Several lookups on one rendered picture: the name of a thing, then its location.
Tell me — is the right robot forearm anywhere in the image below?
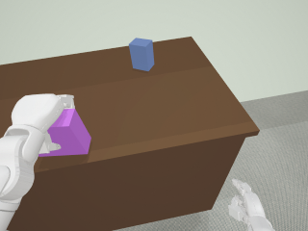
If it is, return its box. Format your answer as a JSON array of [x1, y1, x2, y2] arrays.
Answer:
[[247, 216, 275, 231]]

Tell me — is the sponge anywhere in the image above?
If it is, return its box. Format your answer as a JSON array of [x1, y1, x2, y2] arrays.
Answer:
[[38, 108, 91, 157]]

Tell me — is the left robot hand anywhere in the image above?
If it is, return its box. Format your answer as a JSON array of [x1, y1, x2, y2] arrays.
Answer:
[[12, 93, 75, 154]]

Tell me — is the table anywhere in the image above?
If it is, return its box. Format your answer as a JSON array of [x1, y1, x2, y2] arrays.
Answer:
[[0, 37, 260, 231]]

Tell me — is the left robot forearm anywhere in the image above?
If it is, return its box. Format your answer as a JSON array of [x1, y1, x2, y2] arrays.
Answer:
[[0, 124, 45, 231]]

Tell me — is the right robot hand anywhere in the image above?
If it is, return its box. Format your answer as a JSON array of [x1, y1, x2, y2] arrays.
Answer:
[[228, 178, 266, 224]]

